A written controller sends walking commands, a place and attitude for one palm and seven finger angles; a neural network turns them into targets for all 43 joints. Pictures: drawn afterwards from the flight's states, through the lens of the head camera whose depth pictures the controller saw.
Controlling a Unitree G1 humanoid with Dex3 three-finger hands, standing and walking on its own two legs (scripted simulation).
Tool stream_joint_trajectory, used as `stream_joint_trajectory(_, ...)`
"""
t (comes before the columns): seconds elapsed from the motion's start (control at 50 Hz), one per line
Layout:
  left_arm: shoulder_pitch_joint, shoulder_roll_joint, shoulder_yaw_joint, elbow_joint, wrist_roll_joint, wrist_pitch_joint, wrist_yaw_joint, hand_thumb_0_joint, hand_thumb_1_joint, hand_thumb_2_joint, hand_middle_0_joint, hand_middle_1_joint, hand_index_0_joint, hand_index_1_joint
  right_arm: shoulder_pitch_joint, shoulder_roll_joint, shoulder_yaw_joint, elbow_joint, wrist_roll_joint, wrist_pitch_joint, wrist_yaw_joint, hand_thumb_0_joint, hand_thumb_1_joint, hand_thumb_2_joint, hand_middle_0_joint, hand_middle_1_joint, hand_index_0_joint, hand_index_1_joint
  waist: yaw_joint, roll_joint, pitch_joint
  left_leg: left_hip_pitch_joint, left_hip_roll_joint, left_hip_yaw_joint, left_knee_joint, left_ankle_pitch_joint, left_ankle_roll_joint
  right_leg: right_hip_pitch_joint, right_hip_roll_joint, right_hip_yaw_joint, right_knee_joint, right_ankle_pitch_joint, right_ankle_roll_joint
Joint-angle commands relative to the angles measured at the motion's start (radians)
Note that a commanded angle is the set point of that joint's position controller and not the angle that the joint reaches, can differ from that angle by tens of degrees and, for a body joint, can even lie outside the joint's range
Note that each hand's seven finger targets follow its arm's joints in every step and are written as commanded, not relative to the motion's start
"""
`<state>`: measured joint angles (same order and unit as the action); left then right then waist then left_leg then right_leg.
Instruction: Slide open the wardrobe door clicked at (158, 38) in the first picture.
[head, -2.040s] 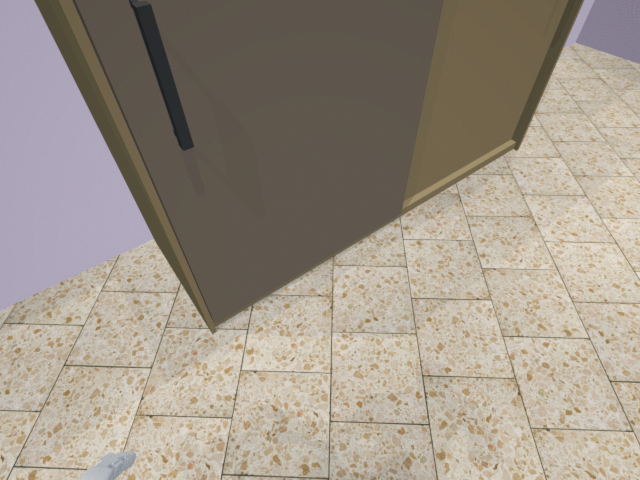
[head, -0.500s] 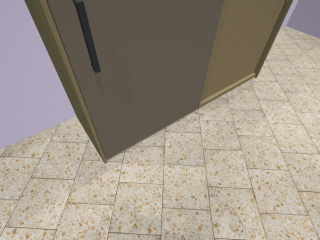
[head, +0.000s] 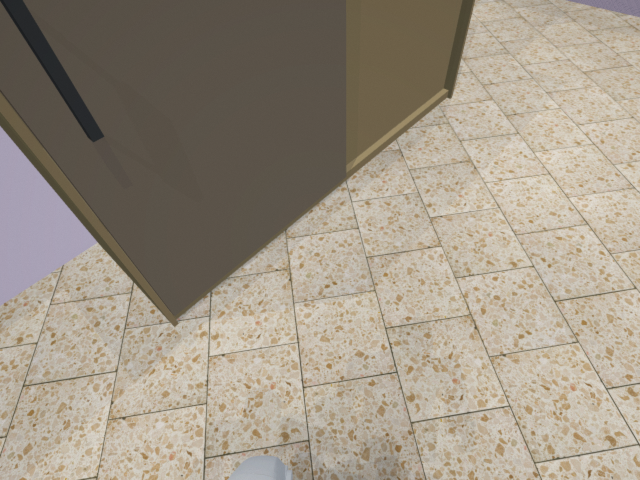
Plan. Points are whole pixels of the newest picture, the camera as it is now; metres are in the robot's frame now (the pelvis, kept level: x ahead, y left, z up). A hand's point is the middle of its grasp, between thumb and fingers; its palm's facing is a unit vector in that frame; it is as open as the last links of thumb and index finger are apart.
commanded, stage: walk to a spot facing it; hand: left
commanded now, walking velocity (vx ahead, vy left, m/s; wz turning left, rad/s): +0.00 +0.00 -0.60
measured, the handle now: (51, 69) +0.69 +0.53 +0.15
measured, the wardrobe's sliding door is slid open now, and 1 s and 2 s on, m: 0.00 0.00 0.00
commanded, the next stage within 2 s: turn to face it in 1.24 s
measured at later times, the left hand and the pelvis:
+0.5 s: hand out of the picture +0.11 +0.25 -0.16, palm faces -0.18 -0.96 -0.21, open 7.4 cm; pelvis +0.05 +0.05 +0.01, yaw -17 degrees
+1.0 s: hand (342, 316) +0.41 +0.01 -0.18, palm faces -0.64 -0.76 -0.13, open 7.4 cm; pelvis +0.20 -0.05 -0.02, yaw -37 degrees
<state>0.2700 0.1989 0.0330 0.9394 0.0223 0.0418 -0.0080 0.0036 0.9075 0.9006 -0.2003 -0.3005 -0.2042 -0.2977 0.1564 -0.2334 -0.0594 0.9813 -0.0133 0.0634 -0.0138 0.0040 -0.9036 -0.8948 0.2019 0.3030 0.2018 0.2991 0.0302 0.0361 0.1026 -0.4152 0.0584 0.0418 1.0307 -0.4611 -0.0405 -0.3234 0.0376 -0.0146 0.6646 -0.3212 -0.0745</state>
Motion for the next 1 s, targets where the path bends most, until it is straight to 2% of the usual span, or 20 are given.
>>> stream_joint_trajectory(0.0,0.016,0.209,0.065,-0.077,-0.007,-0.036,0.025,0.0,0.9,0.9,-0.2,-0.3,-0.2,-0.3,-0.039,-0.105,-0.027,-0.1,-0.005,-0.038,-0.006,0.0,-0.9,-0.9,0.2,0.3,0.2,0.3,-0.007,-0.136,-0.112,-0.136,0.018,-0.079,0.135,0.106,-0.016,0.123,-0.256,0.41,-0.357,0.291,-0.072)
stream_joint_trajectory(0.04,0.044,0.209,0.069,-0.069,-0.007,-0.041,0.027,0.0,0.9,0.9,-0.2,-0.3,-0.2,-0.3,-0.014,-0.094,-0.024,-0.09,-0.006,-0.038,-0.006,0.0,-0.9,-0.9,0.2,0.3,0.2,0.3,-0.006,-0.1,-0.164,-0.136,0.017,-0.071,0.105,0.124,-0.027,0.191,-0.239,0.389,-0.348,0.28,-0.069)
stream_joint_trajectory(0.14,0.101,0.201,0.076,-0.05,-0.002,-0.052,0.015,0.0,0.9,0.9,-0.2,-0.3,-0.2,-0.3,-0.054,-0.094,-0.025,-0.123,-0.016,-0.05,0.004,0.0,-0.9,-0.9,0.2,0.3,0.2,0.3,0.022,-0.139,-0.134,-0.19,0.016,-0.066,0.023,0.119,-0.035,0.212,-0.223,0.478,-0.435,-0.088,-0.092)
stream_joint_trajectory(0.24,0.12,0.21,0.08,-0.045,0.006,-0.061,0.01,0.0,0.9,0.9,-0.2,-0.3,-0.2,-0.3,-0.089,-0.084,-0.022,-0.159,-0.01,-0.073,0.011,0.0,-0.9,-0.9,0.2,0.3,0.2,0.3,0.044,-0.164,-0.118,-0.125,-0.009,-0.048,-0.18,0.061,-0.026,0.185,-0.211,0.528,-0.459,-0.165,-0.122)
stream_joint_trajectory(0.32,0.08,0.224,0.084,-0.065,0.006,-0.055,0.004,0.0,0.9,0.9,-0.2,-0.3,-0.2,-0.3,-0.045,-0.075,-0.019,-0.169,0.0,-0.086,0.009,0.0,-0.9,-0.9,0.2,0.3,0.2,0.3,0.027,-0.208,-0.102,0.036,-0.063,-0.033,-0.353,0.051,-0.002,0.08,-0.17,0.531,-0.448,-0.124,-0.112)
stream_joint_trajectory(0.38,0.0,0.215,0.084,-0.093,0.0,-0.049,0.004,0.0,0.9,0.9,-0.2,-0.3,-0.2,-0.3,0.111,-0.087,-0.022,-0.128,0.006,-0.105,-0.004,0.0,-0.9,-0.9,0.2,0.3,0.2,0.3,-0.048,-0.183,-0.133,0.372,-0.075,-0.03,-0.619,0.16,0.017,-0.119,-0.088,0.469,-0.335,-0.14,-0.047)
stream_joint_trajectory(0.4,-0.021,0.169,0.075,-0.11,-0.003,-0.05,-0.001,0.0,0.9,0.9,-0.2,-0.3,-0.2,-0.3,0.205,-0.138,-0.032,-0.1,0.007,-0.113,-0.018,0.0,-0.9,-0.9,0.2,0.3,0.2,0.3,-0.096,-0.057,-0.171,0.579,0.03,-0.105,-0.702,0.103,0.034,-0.273,-0.02,0.389,-0.204,-0.182,-0.005)
stream_joint_trajectory(0.42,-0.015,0.101,0.064,-0.127,-0.014,-0.051,-0.013,0.0,0.9,0.9,-0.2,-0.3,-0.2,-0.3,0.253,-0.24,-0.054,-0.093,-0.006,-0.114,-0.022,0.0,-0.9,-0.9,0.2,0.3,0.2,0.3,-0.121,0.249,-0.156,0.661,0.296,-0.44,-0.842,-0.181,0.095,-0.48,0.099,0.214,0.081,-0.261,0.045)
stream_joint_trajectory(0.44,-0.055,0.128,0.071,-0.151,-0.003,-0.059,-0.016,0.0,0.9,0.9,-0.2,-0.3,-0.2,-0.3,0.237,-0.262,-0.053,-0.115,0.001,-0.109,-0.02,0.0,-0.9,-0.9,0.2,0.3,0.2,0.3,-0.111,0.231,-0.088,0.522,0.443,-0.553,-0.899,-0.272,0.149,-0.506,0.008,0.115,0.232,-0.222,0.077)
stream_joint_trajectory(0.46,-0.075,0.15,0.083,-0.162,0.008,-0.061,-0.026,0.0,0.9,0.9,-0.2,-0.3,-0.2,-0.3,0.195,-0.238,-0.04,-0.139,-0.009,-0.113,-0.019,0.0,-0.9,-0.9,0.2,0.3,0.2,0.3,-0.088,0.126,-0.017,0.403,0.438,-0.535,-0.926,-0.25,0.193,-0.482,-0.035,0.104,0.333,-0.17,0.092)
stream_joint_trajectory(0.5,-0.03,0.146,0.091,-0.097,0.021,-0.043,-0.041,0.0,0.9,0.9,-0.2,-0.3,-0.2,-0.3,0.125,-0.139,-0.011,-0.128,-0.009,-0.124,-0.017,0.0,-0.9,-0.9,0.2,0.3,0.2,0.3,-0.028,0.085,0.044,0.276,0.296,-0.325,-0.925,-0.113,0.1,-0.434,-0.06,0.082,0.454,-0.001,0.1)
stream_joint_trajectory(0.56,0.013,0.087,0.077,-0.07,0.02,-0.027,-0.05,0.0,0.9,0.9,-0.2,-0.3,-0.2,-0.3,0.171,-0.094,0.006,-0.101,-0.002,-0.145,-0.023,0.0,-0.9,-0.9,0.2,0.3,0.2,0.3,-0.002,0.087,0.045,0.291,0.204,-0.096,-0.877,0.245,0.022,-0.423,-0.063,0.046,0.545,0.139,0.113)
stream_joint_trajectory(0.68,-0.107,0.052,0.057,-0.097,0.014,-0.016,-0.052,0.0,0.9,0.9,-0.2,-0.3,-0.2,-0.3,0.325,-0.06,0.02,-0.023,0.0,-0.157,-0.033,0.0,-0.9,-0.9,0.2,0.3,0.2,0.3,-0.038,0.083,0.051,0.429,0.219,0.033,-0.804,0.663,0.057,-0.527,-0.091,-0.023,0.524,0.181,0.117)
stream_joint_trajectory(0.8,-0.306,0.02,0.031,-0.137,0.007,-0.032,-0.062,0.0,0.9,0.9,-0.2,-0.3,-0.2,-0.3,0.418,-0.067,0.014,0.037,-0.016,-0.149,-0.034,0.0,-0.9,-0.9,0.2,0.3,0.2,0.3,-0.099,0.097,0.08,0.527,0.238,0.135,-0.76,0.863,0.122,-0.438,-0.073,-0.141,0.152,0.131,0.075)
stream_joint_trajectory(0.84,-0.275,0.033,0.031,-0.122,0.007,-0.041,-0.056,0.0,0.9,0.9,-0.2,-0.3,-0.2,-0.3,0.425,-0.086,0.006,0.048,-0.015,-0.144,-0.032,0.0,-0.9,-0.9,0.2,0.3,0.2,0.3,-0.081,0.111,0.027,0.545,0.247,0.184,-0.648,1.14,0.118,-0.306,-0.019,-0.193,0.064,0.086,0.04)
stream_joint_trajectory(0.9,-0.028,0.092,0.057,-0.051,0.012,-0.06,-0.043,0.0,0.9,0.9,-0.2,-0.3,-0.2,-0.3,0.349,-0.142,-0.013,0.025,-0.003,-0.144,-0.027,0.0,-0.9,-0.9,0.2,0.3,0.2,0.3,0.048,0.144,-0.147,0.49,0.246,0.238,-0.319,1.288,0.087,0.055,0.031,-0.198,-0.053,0.094,-0.014)
stream_joint_trajectory(0.92,0.122,0.148,0.076,-0.005,0.014,-0.073,-0.037,0.0,0.9,0.9,-0.2,-0.3,-0.2,-0.3,0.317,-0.14,-0.01,0.005,0.008,-0.142,-0.017,0.0,-0.9,-0.9,0.2,0.3,0.2,0.3,0.122,0.105,-0.238,0.313,0.233,0.249,-0.089,1.089,0.052,0.351,-0.007,-0.151,-0.13,0.19,-0.044)
stream_joint_trajectory(0.94,0.221,0.251,0.091,0.015,0.01,-0.082,-0.022,0.0,0.9,0.9,-0.2,-0.3,-0.2,-0.3,0.343,-0.069,-0.001,-0.019,0.025,-0.14,-0.006,0.0,-0.9,-0.9,0.2,0.3,0.2,0.3,0.143,-0.12,-0.354,-0.024,0.106,0.224,0.24,0.25,0.009,0.646,-0.29,0.244,-0.159,0.311,-0.156)
stream_joint_trajectory(0.96,0.233,0.312,0.103,0.016,-0.015,-0.077,-0.008,0.0,0.9,0.9,-0.2,-0.3,-0.2,-0.3,0.302,-0.032,0.0,-0.06,0.026,-0.146,-0.015,0.0,-0.9,-0.9,0.2,0.3,0.2,0.3,0.119,-0.203,-0.416,-0.231,0.005,0.104,0.521,-0.154,-0.008,0.716,-0.465,0.625,-0.238,0.489,-0.259)
stream_joint_trajectory(0.98,0.181,0.3,0.108,0.003,-0.024,-0.068,0.002,0.0,0.9,0.9,-0.2,-0.3,-0.2,-0.3,0.222,-0.051,-0.008,-0.08,0.019,-0.144,-0.018,0.0,-0.9,-0.9,0.2,0.3,0.2,0.3,0.107,-0.082,-0.297,-0.275,0.063,-0.01,0.522,-0.055,0.017,0.599,-0.461,0.536,-0.298,0.395,-0.273)
